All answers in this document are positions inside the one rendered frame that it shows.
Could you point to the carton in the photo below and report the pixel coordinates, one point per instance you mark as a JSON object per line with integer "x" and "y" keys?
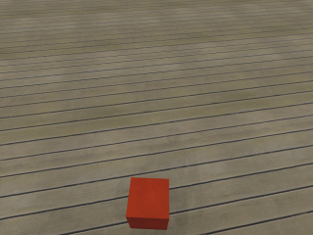
{"x": 148, "y": 203}

